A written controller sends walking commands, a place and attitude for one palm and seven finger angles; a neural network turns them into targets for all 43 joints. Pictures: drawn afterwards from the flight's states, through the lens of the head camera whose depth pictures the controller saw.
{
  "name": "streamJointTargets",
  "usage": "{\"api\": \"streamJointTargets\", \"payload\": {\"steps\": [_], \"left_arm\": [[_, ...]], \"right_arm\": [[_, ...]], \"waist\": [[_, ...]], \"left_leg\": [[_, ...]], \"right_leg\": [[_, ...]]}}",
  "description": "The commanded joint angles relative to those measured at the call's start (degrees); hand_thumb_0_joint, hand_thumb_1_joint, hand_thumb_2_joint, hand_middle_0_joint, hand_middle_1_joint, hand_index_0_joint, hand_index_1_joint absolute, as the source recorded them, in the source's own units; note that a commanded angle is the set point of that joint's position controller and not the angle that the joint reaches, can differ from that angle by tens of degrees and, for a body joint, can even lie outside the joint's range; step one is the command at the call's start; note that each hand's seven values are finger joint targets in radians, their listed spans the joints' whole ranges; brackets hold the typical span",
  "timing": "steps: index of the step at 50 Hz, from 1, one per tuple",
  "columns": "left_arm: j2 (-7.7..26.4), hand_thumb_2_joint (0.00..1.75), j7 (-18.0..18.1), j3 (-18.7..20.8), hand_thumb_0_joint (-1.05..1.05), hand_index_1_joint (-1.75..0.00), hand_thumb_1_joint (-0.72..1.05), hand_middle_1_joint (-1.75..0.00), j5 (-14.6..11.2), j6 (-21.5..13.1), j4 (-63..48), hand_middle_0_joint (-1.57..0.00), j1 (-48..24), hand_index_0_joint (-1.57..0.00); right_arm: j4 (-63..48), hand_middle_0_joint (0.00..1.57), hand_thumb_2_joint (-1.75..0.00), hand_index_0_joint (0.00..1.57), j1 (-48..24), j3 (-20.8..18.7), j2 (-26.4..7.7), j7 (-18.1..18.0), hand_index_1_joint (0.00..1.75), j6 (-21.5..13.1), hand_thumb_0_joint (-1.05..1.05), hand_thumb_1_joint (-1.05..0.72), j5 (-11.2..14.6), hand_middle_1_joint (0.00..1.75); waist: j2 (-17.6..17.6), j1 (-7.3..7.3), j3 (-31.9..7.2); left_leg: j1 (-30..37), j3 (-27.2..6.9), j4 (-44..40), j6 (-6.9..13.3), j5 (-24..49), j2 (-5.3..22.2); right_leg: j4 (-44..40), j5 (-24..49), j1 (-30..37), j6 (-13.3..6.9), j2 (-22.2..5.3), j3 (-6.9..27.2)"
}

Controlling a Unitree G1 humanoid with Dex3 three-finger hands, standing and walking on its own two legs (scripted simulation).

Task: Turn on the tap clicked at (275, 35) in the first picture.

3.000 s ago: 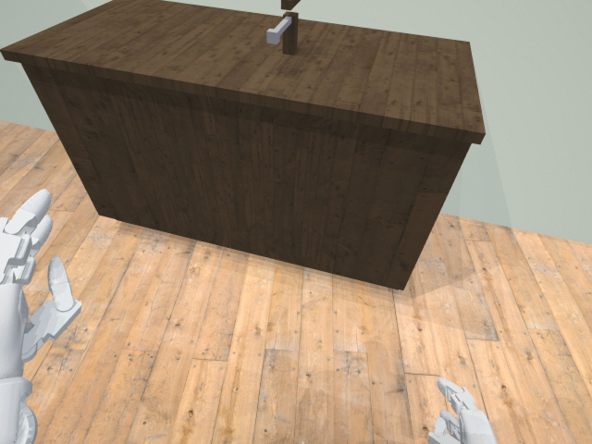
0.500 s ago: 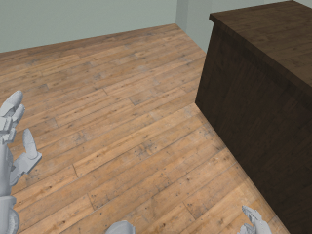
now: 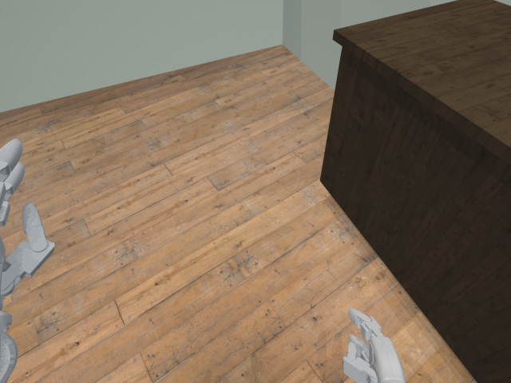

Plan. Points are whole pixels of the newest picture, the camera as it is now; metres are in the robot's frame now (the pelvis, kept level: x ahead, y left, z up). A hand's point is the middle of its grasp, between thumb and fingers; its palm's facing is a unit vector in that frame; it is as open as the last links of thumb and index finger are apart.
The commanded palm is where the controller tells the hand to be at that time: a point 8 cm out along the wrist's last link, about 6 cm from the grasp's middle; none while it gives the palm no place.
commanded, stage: turn to face it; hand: left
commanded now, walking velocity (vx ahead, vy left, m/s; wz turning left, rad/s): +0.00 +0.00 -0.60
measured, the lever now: out of the picture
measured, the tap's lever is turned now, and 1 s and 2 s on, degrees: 0 0 0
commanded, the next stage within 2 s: none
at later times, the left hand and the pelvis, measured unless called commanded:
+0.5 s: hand (116, 217) +0.25 +0.19 +0.19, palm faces +0.20 -0.90 -0.39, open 7.4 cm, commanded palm +0.22 +0.23 +0.19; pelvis -0.02 +0.01 +0.01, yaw -17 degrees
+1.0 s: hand (235, 264) +0.20 +0.04 +0.20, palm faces -0.16 -0.83 -0.54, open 7.4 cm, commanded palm +0.19 +0.11 +0.19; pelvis -0.10 -0.02 +0.01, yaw -35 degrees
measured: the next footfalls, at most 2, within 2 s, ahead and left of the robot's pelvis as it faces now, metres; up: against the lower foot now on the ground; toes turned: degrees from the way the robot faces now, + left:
left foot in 0.42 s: +0.06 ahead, +0.13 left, +0.00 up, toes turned -9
right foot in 0.74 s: -0.05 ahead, -0.14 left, +0.00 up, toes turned -34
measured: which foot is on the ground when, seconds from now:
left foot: up 0.00-0.40, down 0.42-0.76, up 0.78-1.00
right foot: down 0.00-0.44, up 0.46-0.72, down 0.74-1.00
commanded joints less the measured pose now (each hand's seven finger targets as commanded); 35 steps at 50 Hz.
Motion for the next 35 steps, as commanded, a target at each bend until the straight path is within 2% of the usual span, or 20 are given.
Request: {"api": "streamJointTargets", "payload": {"steps": [1,2,3,4,6,9,14,17,19,20,21,22,23,24,25,26,27,31,33,35], "left_arm": [[9.84,0.90,1.02,5.06,0.00,-0.30,0.90,-0.30,-1.12,-1.51,-9.88,-0.20,-6.64,-0.20],[11.38,0.90,1.43,6.52,0.00,-0.30,0.90,-0.30,-1.18,-2.08,-12.40,-0.20,-4.19,-0.20],[10.75,0.90,1.58,6.82,0.00,-0.30,0.90,-0.30,-1.40,-2.66,-14.53,-0.20,-2.09,-0.20],[10.94,0.90,1.72,7.59,0.00,-0.30,0.90,-0.30,-1.56,-3.20,-15.82,-0.20,-0.23,-0.20],[11.95,0.90,1.79,9.18,0.00,-0.30,0.90,-0.30,-1.81,-3.93,-17.61,-0.20,2.30,-0.20],[12.25,0.90,1.80,10.70,0.00,-0.30,0.90,-0.30,-2.54,-3.99,-16.93,-0.20,4.75,-0.20],[10.37,0.90,1.96,8.87,0.00,-0.30,0.90,-0.30,-2.49,-3.14,-12.81,-0.20,5.07,-0.20],[9.53,0.90,1.74,6.76,0.00,-0.30,0.90,-0.30,-1.90,-2.41,-13.14,-0.20,2.66,-0.20],[9.49,0.90,1.63,5.65,0.00,-0.30,0.90,-0.30,-1.48,-2.39,-15.08,-0.20,0.36,-0.20],[9.71,0.90,1.52,5.02,0.00,-0.30,0.90,-0.30,-1.37,-2.42,-16.72,-0.20,-0.83,-0.20],[9.75,0.90,1.21,4.87,0.00,-0.30,0.90,-0.30,-1.09,-3.00,-18.74,-0.20,-3.02,-0.20],[10.76,0.90,1.01,6.35,0.00,-0.30,0.90,-0.30,-0.68,-3.39,-17.54,-0.20,-2.24,-0.20],[10.77,0.90,1.06,6.50,0.00,-0.30,0.90,-0.30,0.16,-3.39,-16.41,-0.20,-2.50,-0.20],[9.20,0.90,0.68,4.72,0.00,-0.30,0.90,-0.30,0.49,-3.44,-16.37,-0.20,-3.77,-0.20],[9.68,0.90,0.36,4.25,0.00,-0.30,0.90,-0.30,0.47,-3.70,-19.41,-0.20,-7.44,-0.20],[7.87,0.90,0.27,2.46,0.00,-0.30,0.90,-0.30,0.61,-3.40,-17.64,-0.20,-6.21,-0.20],[7.02,0.90,0.33,2.17,0.00,-0.30,0.90,-0.30,0.35,-3.08,-15.65,-0.20,-4.26,-0.20],[7.09,0.90,0.08,1.95,0.00,-0.30,0.90,-0.30,0.10,-2.45,-13.69,-0.20,-5.83,-0.20],[8.17,0.90,-0.06,3.29,0.00,-0.30,0.90,-0.30,-0.32,-2.49,-13.25,-0.20,-5.62,-0.20],[8.93,0.90,-0.05,4.47,0.00,-0.30,0.90,-0.30,-0.27,-2.26,-13.47,-0.20,-3.43,-0.20]], "right_arm": [[-8.58,0.20,-0.90,0.20,-4.09,-5.47,-9.79,-0.72,0.30,-1.55,0.00,-0.90,0.59,0.30],[-8.22,0.20,-0.90,0.20,-4.52,-4.58,-8.67,-0.63,0.30,-0.67,0.00,-0.90,0.29,0.30],[-7.79,0.20,-0.90,0.20,-4.74,-3.94,-8.32,-0.51,0.30,0.43,0.00,-0.90,0.17,0.30],[-7.73,0.20,-0.90,0.20,-5.23,-3.69,-8.23,-0.59,0.30,1.22,0.00,-0.90,0.14,0.30],[-7.97,0.20,-0.90,0.20,-6.12,-4.10,-8.71,-0.84,0.30,2.21,0.00,-0.90,0.02,0.30],[-8.71,0.20,-0.90,0.20,-5.77,-4.93,-9.46,-1.10,0.30,3.00,0.00,-0.90,-0.11,0.30],[-10.09,0.20,-0.90,0.20,-4.53,-5.37,-10.85,-0.91,0.30,3.89,0.00,-0.90,0.43,0.30],[-10.99,0.20,-0.90,0.20,-3.65,-5.45,-11.53,-0.68,0.30,4.76,0.00,-0.90,1.06,0.30],[-11.03,0.20,-0.90,0.20,-2.42,-5.58,-11.94,-0.65,0.30,5.24,0.00,-0.90,1.05,0.30],[-11.26,0.20,-0.90,0.20,-2.44,-5.83,-12.39,-0.90,0.30,5.27,0.00,-0.90,1.05,0.30],[-12.02,0.20,-0.90,0.20,-3.23,-6.11,-13.49,-1.16,0.30,5.06,0.00,-0.90,0.65,0.30],[-12.34,0.20,-0.90,0.20,-3.88,-6.10,-13.60,-1.32,0.30,4.92,0.00,-0.90,0.56,0.30],[-11.93,0.20,-0.90,0.20,-4.30,-5.57,-11.79,-1.31,0.30,4.54,0.00,-0.90,0.10,0.30],[-11.86,0.20,-0.90,0.20,-3.89,-5.92,-11.31,-0.96,0.30,4.22,0.00,-0.90,0.02,0.30],[-11.41,0.20,-0.90,0.20,-3.39,-5.96,-11.25,-0.64,0.30,3.86,0.00,-0.90,0.25,0.30],[-10.81,0.20,-0.90,0.20,-3.23,-6.22,-11.95,-0.26,0.30,3.41,0.00,-0.90,0.42,0.30],[-10.45,0.20,-0.90,0.20,-2.06,-6.31,-12.18,0.15,0.30,3.10,0.00,-0.90,0.57,0.30],[-10.04,0.20,-0.90,0.20,-0.75,-6.19,-12.73,0.93,0.30,1.87,0.00,-0.90,0.59,0.30],[-9.97,0.20,-0.90,0.20,-0.27,-6.23,-12.73,1.04,0.30,1.22,0.00,-0.90,0.49,0.30],[-10.19,0.20,-0.90,0.20,0.19,-6.41,-12.80,1.29,0.30,0.95,0.00,-0.90,0.59,0.30]], "waist": [[-20.82,-2.13,-11.08],[-16.01,-2.53,-11.95],[-11.79,-2.80,-13.40],[-10.05,-2.81,-13.97],[-8.35,-2.89,-14.56],[-9.09,-2.44,-14.00],[-10.64,-1.48,-13.46],[-11.20,-1.70,-13.64],[-8.74,-2.56,-13.02],[-5.25,-2.71,-12.29],[1.64,-2.65,-9.76],[11.63,-1.61,-8.16],[14.79,-1.57,-6.66],[11.83,-2.35,-3.45],[9.38,-2.09,-3.51],[8.91,-2.15,-2.52],[9.73,-2.36,-3.09],[10.74,-3.83,-2.51],[11.40,-3.75,-4.13],[11.22,-3.35,-6.88]], "left_leg": [[-15.16,-10.05,26.85,-1.47,-14.76,-6.11],[-17.47,-12.35,29.85,-1.92,-10.77,-5.31],[-17.86,-12.54,31.07,-2.29,-8.08,-5.27],[-17.66,-12.12,30.27,-2.37,-6.67,-5.58],[-15.41,-11.23,24.78,-2.43,-5.12,-5.96],[-12.19,-10.12,16.56,-2.19,-3.76,-6.94],[-8.23,-9.30,4.66,-1.32,-4.89,-8.13],[-3.26,-9.66,-3.42,-0.54,-3.97,-8.17],[5.17,-8.93,-13.13,0.49,-0.16,-7.23],[9.58,-9.75,-17.72,1.32,2.32,-4.86],[11.65,-16.71,-22.40,4.60,2.47,2.46],[10.69,-22.45,-25.05,8.66,7.02,11.52],[2.77,-25.43,-27.74,11.53,4.73,16.52],[-0.85,-23.39,-26.57,12.10,8.50,16.12],[1.97,-17.79,-23.58,11.21,14.94,14.75],[3.41,-12.83,-21.90,9.40,19.44,12.90],[4.10,-9.93,-20.71,8.40,22.73,11.80],[3.80,-5.90,-19.30,5.84,26.54,11.32],[5.64,-4.01,-16.67,4.89,27.75,11.24],[5.78,-1.69,-10.54,3.15,27.78,9.61]], "right_leg": [[-15.25,32.04,12.59,-8.30,-20.42,35.56],[-12.99,29.85,15.32,-9.50,-19.59,33.30],[-11.32,29.17,16.49,-9.55,-17.62,28.31],[-10.86,29.72,16.20,-8.94,-16.00,24.83],[-11.53,27.94,14.46,-8.33,-14.29,22.25],[-14.29,20.01,10.80,-8.75,-13.45,24.72],[-16.12,11.11,9.66,-9.13,-12.41,28.91],[-15.62,8.67,8.13,-8.09,-11.46,30.26],[-14.89,1.76,2.21,-5.58,-9.69,29.62],[-11.39,-0.36,-1.31,-3.91,-7.06,27.68],[-4.80,-4.99,-8.02,-1.62,-2.23,24.65],[7.97,-14.28,-12.62,1.04,2.89,16.88],[23.73,-16.27,-11.47,2.24,2.36,11.46],[29.93,-14.41,-11.53,2.61,0.47,11.82],[29.81,-13.79,-13.34,3.07,-1.00,11.05],[27.73,-13.91,-13.72,3.51,-1.13,8.65],[23.59,-13.22,-11.83,3.76,-1.26,6.78],[10.76,-11.60,-4.64,4.34,0.11,1.53],[4.41,-10.51,-1.61,4.16,0.83,0.24],[-3.73,-4.23,4.96,3.52,1.91,-0.97]]}}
